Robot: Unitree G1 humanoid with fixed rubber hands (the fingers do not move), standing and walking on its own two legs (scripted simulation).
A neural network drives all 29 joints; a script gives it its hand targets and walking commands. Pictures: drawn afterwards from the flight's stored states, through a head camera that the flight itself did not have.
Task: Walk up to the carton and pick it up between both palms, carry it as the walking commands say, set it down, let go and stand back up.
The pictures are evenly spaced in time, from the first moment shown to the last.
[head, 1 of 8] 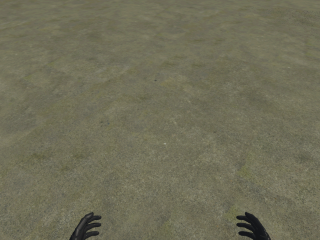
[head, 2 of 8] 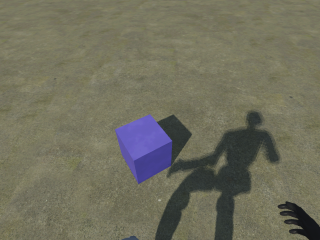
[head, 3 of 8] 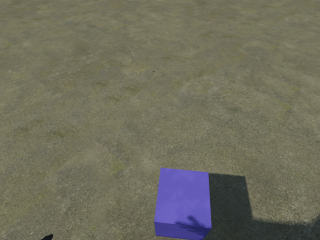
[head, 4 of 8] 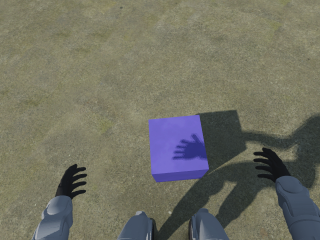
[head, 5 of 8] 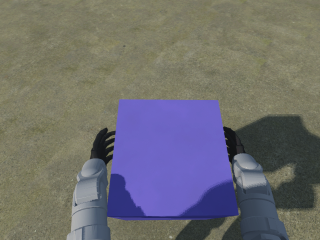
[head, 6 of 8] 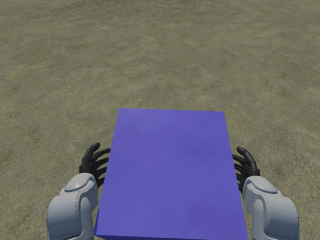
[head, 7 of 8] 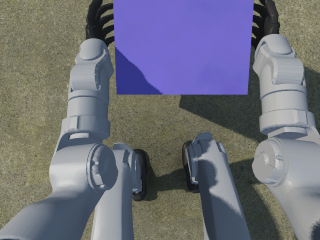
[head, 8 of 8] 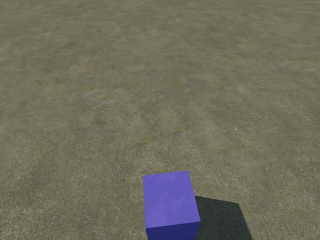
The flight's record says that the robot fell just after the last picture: no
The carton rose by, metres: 0.65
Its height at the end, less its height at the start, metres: +0.00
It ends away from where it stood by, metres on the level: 1.98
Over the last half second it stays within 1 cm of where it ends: yes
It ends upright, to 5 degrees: yes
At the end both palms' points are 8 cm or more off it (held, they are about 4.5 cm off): yes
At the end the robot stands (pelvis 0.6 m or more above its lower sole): yes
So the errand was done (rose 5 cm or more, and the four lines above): yes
